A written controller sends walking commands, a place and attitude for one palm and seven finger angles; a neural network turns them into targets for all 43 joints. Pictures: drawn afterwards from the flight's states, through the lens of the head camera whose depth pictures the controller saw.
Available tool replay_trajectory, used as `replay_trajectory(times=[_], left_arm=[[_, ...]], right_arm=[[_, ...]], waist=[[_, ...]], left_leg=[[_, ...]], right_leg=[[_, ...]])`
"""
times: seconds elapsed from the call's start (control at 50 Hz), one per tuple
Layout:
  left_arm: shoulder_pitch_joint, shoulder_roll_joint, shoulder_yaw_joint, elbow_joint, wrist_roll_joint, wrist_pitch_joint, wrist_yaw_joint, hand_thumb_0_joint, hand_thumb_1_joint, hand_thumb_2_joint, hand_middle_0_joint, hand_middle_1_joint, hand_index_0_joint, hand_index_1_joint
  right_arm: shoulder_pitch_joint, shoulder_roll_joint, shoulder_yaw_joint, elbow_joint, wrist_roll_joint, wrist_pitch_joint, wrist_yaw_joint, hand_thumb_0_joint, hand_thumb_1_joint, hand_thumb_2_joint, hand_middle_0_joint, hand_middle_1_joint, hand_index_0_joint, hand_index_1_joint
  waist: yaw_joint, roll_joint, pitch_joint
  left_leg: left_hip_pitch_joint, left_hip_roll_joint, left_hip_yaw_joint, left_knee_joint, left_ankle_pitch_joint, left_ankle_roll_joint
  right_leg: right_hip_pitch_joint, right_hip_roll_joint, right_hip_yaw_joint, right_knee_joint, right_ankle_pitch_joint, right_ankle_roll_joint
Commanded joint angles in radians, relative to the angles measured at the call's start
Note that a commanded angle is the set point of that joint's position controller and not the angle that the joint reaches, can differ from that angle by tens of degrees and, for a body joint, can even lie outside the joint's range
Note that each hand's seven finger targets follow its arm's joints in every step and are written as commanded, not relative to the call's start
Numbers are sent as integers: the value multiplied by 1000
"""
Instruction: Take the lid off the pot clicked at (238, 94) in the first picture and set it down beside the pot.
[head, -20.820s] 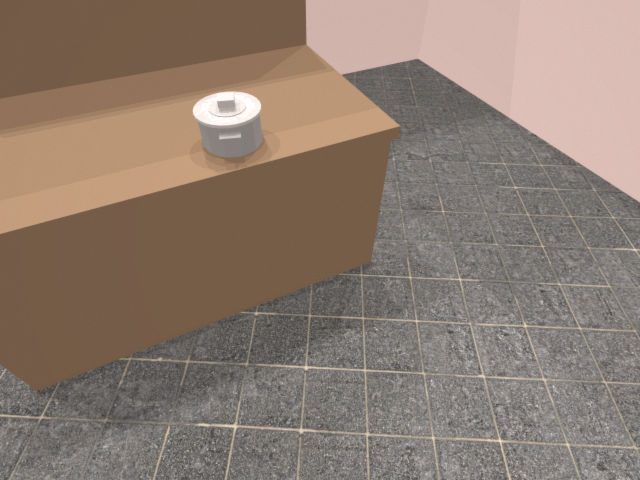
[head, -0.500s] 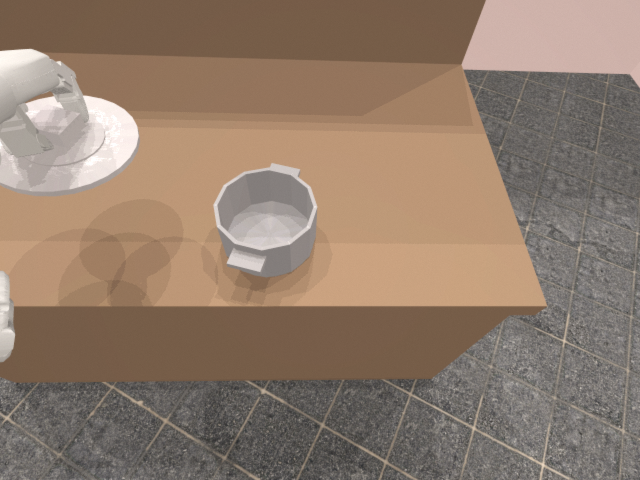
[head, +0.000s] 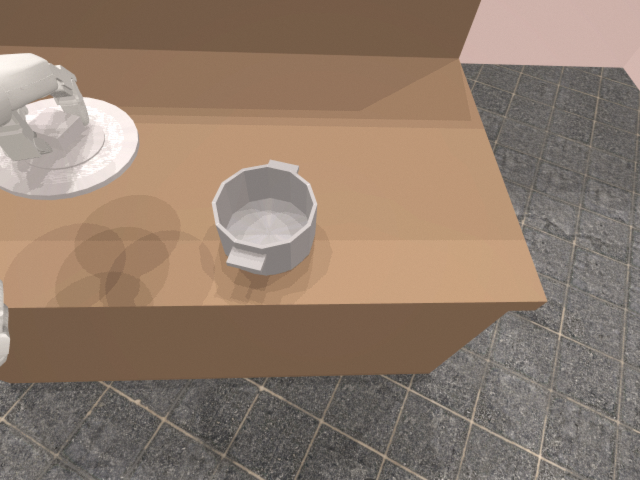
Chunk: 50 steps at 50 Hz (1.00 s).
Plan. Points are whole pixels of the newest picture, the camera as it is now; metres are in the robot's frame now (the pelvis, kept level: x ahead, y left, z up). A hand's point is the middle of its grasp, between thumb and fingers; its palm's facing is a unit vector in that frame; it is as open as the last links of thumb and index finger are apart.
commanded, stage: lower the lid onto the table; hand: left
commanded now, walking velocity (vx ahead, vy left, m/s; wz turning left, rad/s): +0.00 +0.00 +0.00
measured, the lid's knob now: (55, 128) +0.50 +0.32 +0.12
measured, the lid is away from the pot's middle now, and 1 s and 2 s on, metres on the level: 0.24 0.23 0.24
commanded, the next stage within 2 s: none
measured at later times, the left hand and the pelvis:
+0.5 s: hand (56, 150) +0.47 +0.31 +0.11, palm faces -0.42 -0.08 -0.90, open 7.7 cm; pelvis +0.00 +0.00 +0.00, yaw -1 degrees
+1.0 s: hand (65, 173) +0.46 +0.31 +0.08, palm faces -0.46 -0.09 -0.89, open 7.7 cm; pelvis +0.00 -0.01 -0.01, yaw -1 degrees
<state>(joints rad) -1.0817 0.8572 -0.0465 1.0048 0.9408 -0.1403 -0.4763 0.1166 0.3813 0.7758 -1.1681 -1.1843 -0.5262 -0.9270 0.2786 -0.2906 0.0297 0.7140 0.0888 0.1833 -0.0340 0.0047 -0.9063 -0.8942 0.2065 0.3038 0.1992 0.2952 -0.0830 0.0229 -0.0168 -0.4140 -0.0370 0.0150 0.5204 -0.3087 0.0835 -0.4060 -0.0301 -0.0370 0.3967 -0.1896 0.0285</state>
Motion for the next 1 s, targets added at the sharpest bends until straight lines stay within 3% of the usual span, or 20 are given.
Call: replay_trajectory(times=[0.0, 0.02, 0.1, 0.12, 0.14, 0.18, 0.24, 0.3, 0.34, 0.42, 0.46, 0.5, 0.52, 0.58, 0.64, 0.8, 0.86, 0.9, 0.94, 0.98], left_arm=[[-505, 273, 63, -152, -11, 4, 59, 0, 697, 918, -1189, -1186, -782, -1074], [-509, 251, 44, -135, -7, 8, 61, 0, 697, 918, -1189, -1186, -782, -1074], [-535, 296, 76, -182, 7, -3, 76, 0, 697, 918, -1189, -1186, -782, -1074], [-562, 282, 61, -216, 3, -6, 76, 0, 697, 918, -1189, -1186, -782, -1074], [-544, 276, 63, -189, 2, -5, 78, 0, 697, 918, -1189, -1186, -782, -1074], [-528, 329, 110, -187, -1, -13, 83, 0, 697, 918, -1189, -1186, -782, -1074], [-514, 288, 76, -147, 5, -7, 90, 0, 697, 918, -1189, -1186, -782, -1074], [-507, 286, 75, -142, 16, -11, 100, 0, 697, 918, -1189, -1186, -782, -1074], [-485, 329, 109, -139, 15, -14, 102, 0, 697, 918, -1189, -1186, -782, -1074], [-503, 306, 97, -187, 14, -23, 101, 0, 697, 918, -1189, -1186, -782, -1074], [-451, 315, 116, -163, 9, -30, 104, 0, 697, 918, -1189, -1186, -782, -1074], [-442, 282, 83, -97, 5, -20, 100, 0, 697, 918, -1189, -1186, -782, -1074], [-465, 271, 71, -122, 4, -18, 100, 0, 697, 918, -1189, -1186, -782, -1074], [-473, 342, 118, -165, 20, -37, 111, 0, 697, 918, -1189, -1186, -782, -1074], [-441, 359, 138, -141, 18, -46, 117, 0, 697, 918, -1189, -1186, -782, -1074], [-430, 326, 124, -167, 17, -58, 123, 0, 697, 918, -1189, -1186, -782, -1074], [-366, 348, 148, -111, 11, -60, 125, 0, 697, 918, -1189, -1186, -782, -1074], [-412, 315, 113, -146, 17, -59, 126, 0, 697, 918, -1189, -1186, -782, -1074], [-393, 292, 97, -108, 18, -61, 126, 0, 697, 918, -1189, -1186, -782, -1074], [-395, 332, 123, -108, 17, -69, 128, 0, 697, 918, -1189, -1186, -782, -1074]], right_arm=[[94, -189, -59, -52, 0, -16, -13, 0, -900, -900, 200, 300, 200, 300], [94, -190, -59, -50, 1, -17, -14, 0, -900, -900, 200, 300, 200, 300], [102, -191, -62, -53, -4, -22, -18, 0, -900, -900, 200, 300, 200, 300], [102, -189, -63, -54, -5, -22, -19, 0, -900, -900, 200, 300, 200, 300], [108, -188, -64, -52, -6, -26, -20, 0, -900, -900, 200, 300, 200, 300], [113, -193, -63, -48, -9, -28, -22, 0, -900, -900, 200, 300, 200, 300], [115, -190, -61, -45, -4, -28, -25, 0, -900, -900, 200, 300, 200, 300], [122, -191, -62, -42, -8, -29, -24, 0, -900, -900, 200, 300, 200, 300], [125, -194, -61, -46, -7, -28, -26, 0, -900, -900, 200, 300, 200, 300], [133, -192, -68, -45, -12, -24, -27, 0, -900, -900, 200, 300, 200, 300], [136, -191, -70, -48, -14, -27, -23, 0, -900, -900, 200, 300, 200, 300], [138, -194, -65, -36, -8, -19, -26, 0, -900, -900, 200, 300, 200, 300], [138, -195, -67, -33, -8, -19, -26, 0, -900, -900, 200, 300, 200, 300], [147, -198, -67, -33, -13, -18, -29, 0, -900, -900, 200, 300, 200, 300], [151, -195, -66, -36, -12, -21, -34, 0, -900, -900, 200, 300, 200, 300], [156, -194, -71, -30, -18, -18, -33, 0, -900, -900, 200, 300, 200, 300], [159, -200, -67, -35, -14, -17, -36, 0, -900, -900, 200, 300, 200, 300], [158, -197, -69, -30, -15, -10, -36, 0, -900, -900, 200, 300, 200, 300], [161, -196, -68, -23, -13, -13, -37, 0, -900, -900, 200, 300, 200, 300], [167, -203, -65, -21, -13, -13, -42, 0, -900, -900, 200, 300, 200, 300]], waist=[[-16, 116, -427], [-20, 114, -403], [-16, 133, -482], [-18, 150, -501], [-20, 146, -489], [-11, 127, -504], [-18, 114, -454], [-18, 142, -469], [-14, 107, -486], [-17, 160, -514], [-9, 150, -513], [-28, 99, -448], [-27, 99, -457], [-21, 147, -510], [-20, 138, -515], [-22, 176, -520], [-16, 100, -501], [-26, 146, -500], [-34, 138, -463], [-32, 112, -476]], left_leg=[[338, 38, -73, 7, 668, -39], [321, 38, -70, 4, 624, -37], [360, 37, -76, 16, 671, -40], [375, 38, -78, 16, 682, -43], [372, 38, -78, 18, 684, -42], [369, 40, -80, 24, 717, -41], [324, 39, -66, 14, 649, -37], [340, 39, -69, 26, 681, -43], [312, 35, -61, 28, 654, -32], [373, 41, -76, 40, 769, -49], [374, 41, -78, 51, 821, -48], [306, 38, -61, 43, 684, -36], [297, 38, -52, 39, 643, -28], [335, 36, -59, 58, 722, -37], [320, 36, -54, 65, 716, -31], [347, 42, -62, 82, 772, -42], [277, 35, -45, 84, 712, -24], [300, 37, -52, 81, 716, -36], [283, 39, -47, 86, 661, -33], [266, 39, -47, 92, 645, -29]], right_leg=[[48, 61, -39, 19, 265, -65], [34, 61, -41, 17, 244, -67], [54, 61, -31, 30, 269, -68], [55, 60, -31, 28, 276, -69], [50, 61, -33, 28, 270, -69], [65, 60, -30, 36, 298, -66], [52, 59, -33, 30, 277, -68], [36, 61, -31, 36, 276, -69], [69, 58, -26, 41, 301, -68], [36, 64, -31, 48, 311, -67], [28, 65, -30, 54, 329, -68], [16, 64, -31, 44, 285, -62], [26, 61, -30, 43, 286, -64], [28, 64, -25, 62, 321, -68], [38, 63, -24, 66, 326, -66], [-11, 67, -28, 77, 316, -67], [15, 62, -23, 85, 342, -67], [-15, 65, -30, 85, 312, -68], [-44, 68, -32, 81, 269, -69], [-36, 66, -30, 92, 272, -68]])
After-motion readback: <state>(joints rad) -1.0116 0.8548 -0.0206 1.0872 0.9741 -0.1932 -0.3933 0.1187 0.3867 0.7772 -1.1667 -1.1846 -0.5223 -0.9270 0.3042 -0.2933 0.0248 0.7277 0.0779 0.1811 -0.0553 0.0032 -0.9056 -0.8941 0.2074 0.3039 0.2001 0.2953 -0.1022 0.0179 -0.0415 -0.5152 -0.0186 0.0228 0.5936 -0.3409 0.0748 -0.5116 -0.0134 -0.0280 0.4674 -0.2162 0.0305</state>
